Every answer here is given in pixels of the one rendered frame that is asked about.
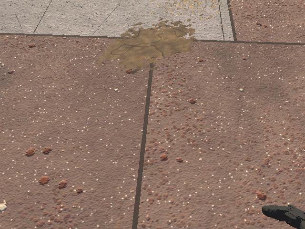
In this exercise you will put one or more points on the right robot hand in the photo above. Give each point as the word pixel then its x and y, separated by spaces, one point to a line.
pixel 292 215

